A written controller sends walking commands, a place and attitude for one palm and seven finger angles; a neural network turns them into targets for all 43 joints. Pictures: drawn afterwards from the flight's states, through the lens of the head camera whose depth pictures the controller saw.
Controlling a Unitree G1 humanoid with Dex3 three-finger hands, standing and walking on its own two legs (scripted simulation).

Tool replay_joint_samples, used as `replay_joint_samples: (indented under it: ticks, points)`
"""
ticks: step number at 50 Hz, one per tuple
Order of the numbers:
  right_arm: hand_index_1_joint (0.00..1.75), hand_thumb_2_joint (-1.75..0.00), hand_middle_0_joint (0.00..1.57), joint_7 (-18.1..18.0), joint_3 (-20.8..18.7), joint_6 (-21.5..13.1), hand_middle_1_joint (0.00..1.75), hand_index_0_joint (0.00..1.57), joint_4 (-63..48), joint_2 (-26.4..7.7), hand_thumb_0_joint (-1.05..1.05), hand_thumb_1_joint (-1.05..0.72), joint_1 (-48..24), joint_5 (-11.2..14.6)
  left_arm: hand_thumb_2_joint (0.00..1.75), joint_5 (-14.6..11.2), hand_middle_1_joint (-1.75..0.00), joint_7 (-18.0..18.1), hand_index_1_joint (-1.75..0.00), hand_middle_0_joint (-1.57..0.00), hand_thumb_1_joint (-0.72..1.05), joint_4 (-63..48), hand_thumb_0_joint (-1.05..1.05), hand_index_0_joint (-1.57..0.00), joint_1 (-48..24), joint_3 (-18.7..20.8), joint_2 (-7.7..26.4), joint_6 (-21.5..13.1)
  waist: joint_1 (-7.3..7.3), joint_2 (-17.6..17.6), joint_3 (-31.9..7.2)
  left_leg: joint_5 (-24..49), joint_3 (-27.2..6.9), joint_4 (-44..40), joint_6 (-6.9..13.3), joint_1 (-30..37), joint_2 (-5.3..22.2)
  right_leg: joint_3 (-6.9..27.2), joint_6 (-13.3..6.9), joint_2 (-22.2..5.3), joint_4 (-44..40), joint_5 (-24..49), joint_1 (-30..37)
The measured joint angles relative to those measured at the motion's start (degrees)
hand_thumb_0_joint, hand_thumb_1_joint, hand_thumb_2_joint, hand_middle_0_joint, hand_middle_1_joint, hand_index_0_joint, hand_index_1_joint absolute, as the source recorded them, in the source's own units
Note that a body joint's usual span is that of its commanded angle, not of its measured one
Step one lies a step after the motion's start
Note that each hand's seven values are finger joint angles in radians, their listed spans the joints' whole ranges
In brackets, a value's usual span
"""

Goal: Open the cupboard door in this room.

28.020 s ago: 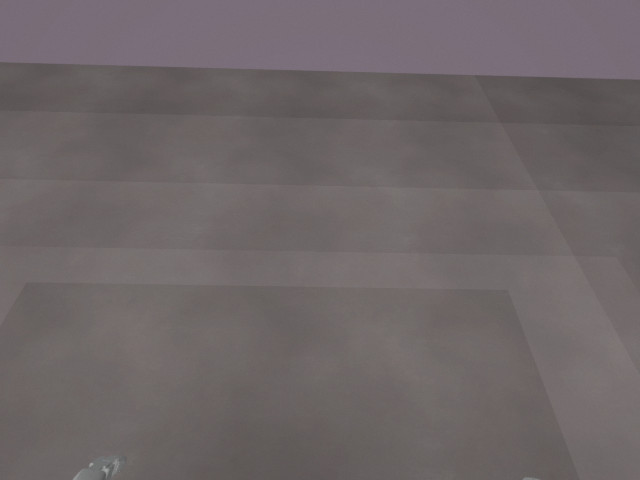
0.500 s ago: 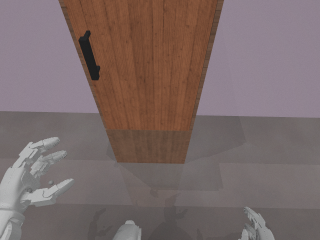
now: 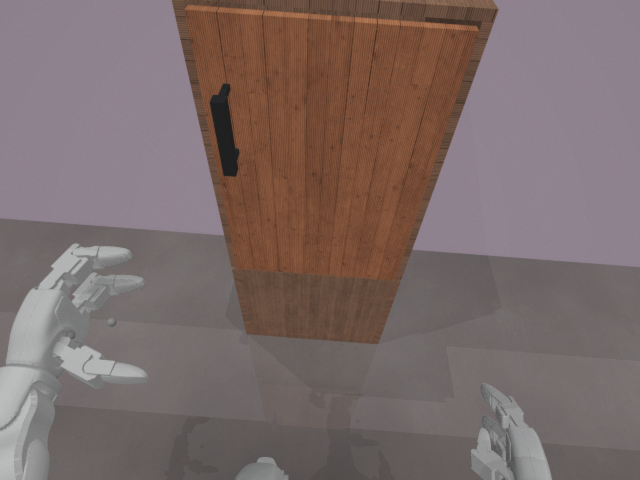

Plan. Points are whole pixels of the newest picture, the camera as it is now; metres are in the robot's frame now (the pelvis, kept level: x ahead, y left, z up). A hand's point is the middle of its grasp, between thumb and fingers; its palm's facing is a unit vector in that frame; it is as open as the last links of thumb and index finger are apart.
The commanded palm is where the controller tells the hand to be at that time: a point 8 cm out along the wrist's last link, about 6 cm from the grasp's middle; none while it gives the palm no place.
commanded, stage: raise the hand with hooked fingers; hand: left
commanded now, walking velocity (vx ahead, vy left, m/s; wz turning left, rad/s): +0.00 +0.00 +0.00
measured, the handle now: (228, 131) +0.60 +0.21 +0.10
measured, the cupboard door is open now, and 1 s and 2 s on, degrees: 0 0 0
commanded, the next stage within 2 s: move the hooked fingers beside the handle in 0.82 s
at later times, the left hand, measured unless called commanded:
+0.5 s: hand (110, 278) +0.29 +0.26 +0.12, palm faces +0.03 -1.00 -0.03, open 14.0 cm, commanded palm +0.26 +0.31 +0.12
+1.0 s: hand (127, 276) +0.30 +0.25 +0.12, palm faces +0.05 -1.00 -0.02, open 14.0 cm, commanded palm +0.29 +0.30 +0.12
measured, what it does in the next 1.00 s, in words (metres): stands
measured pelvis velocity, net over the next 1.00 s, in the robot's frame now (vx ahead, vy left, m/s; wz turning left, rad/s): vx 0.01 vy -0.03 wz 0.00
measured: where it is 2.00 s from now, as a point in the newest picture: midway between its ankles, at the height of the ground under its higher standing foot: outside the picture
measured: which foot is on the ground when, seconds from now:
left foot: down 0.00-1.00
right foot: down 0.00-1.00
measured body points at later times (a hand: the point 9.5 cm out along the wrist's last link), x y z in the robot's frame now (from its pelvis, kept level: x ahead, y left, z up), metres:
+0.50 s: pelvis +0.00 -0.01 +0.01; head +0.02 -0.01 +0.46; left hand +0.29 +0.32 +0.12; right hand +0.15 -0.27 -0.06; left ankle +0.07 +0.10 -0.70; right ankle -0.03 -0.14 -0.70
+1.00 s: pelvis +0.01 -0.03 +0.01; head +0.02 -0.03 +0.46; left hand +0.29 +0.30 +0.12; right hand +0.17 -0.28 -0.07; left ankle +0.07 +0.10 -0.70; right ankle -0.03 -0.14 -0.70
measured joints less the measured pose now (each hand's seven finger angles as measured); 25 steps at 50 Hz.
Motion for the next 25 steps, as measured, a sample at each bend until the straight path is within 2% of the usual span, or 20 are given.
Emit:
replay_joint_samples:
  ticks: [10, 20, 25]
  points:
    - [0.3, -0.9, 0.2, -0.5, 0.8, 1.2, 0.3, 0.21, 0.7, -0.3, 0.01, -0.9, 0.9, 0.2, 0.31, 0.2, -1.19, -1.8, -1.19, -0.3, -0.49, 4.3, -0.01, -0.3, -5.7, 1.7, 1.7, 2.8, 0.29, 0.5, 1.0, 1.3, 0.0, -3.1, -0.1, 3.2, -0.2, -0.1, -0.1, 0.0, -3.2, 1.4, 3.1]
    - [0.3, -0.9, 0.2, -1.0, 0.0, 1.7, 0.3, 0.21, 2.0, -1.5, 0.01, -0.9, 2.7, 0.6, 0.3, -0.4, -1.2, -3.9, -1.2, -0.3, -0.5, 9.3, -0.02, -0.3, -10.4, 3.7, 3.8, 4.1, -0.4, 0.7, 1.3, 2.4, 0.1, -5.8, -0.6, 5.4, 0.1, 0.0, -0.5, 0.3, -5.3, 2.4, 4.9]
    - [0.3, -0.9, 0.2, -0.7, -0.6, 1.9, 0.3, 0.21, 1.6, -2.1, 0.01, -0.9, 3.4, 0.7, 0.3, -0.3, -1.2, -4.2, -1.2, -0.3, -0.5, 10.0, -0.02, -0.3, -10.1, 3.4, 3.5, 4.2, -0.77, 1.0, 1.2, 2.7, 0.3, -6.5, -0.8, 5.9, 0.3, 0.3, -0.8, 0.5, -5.6, 2.5, 5.1]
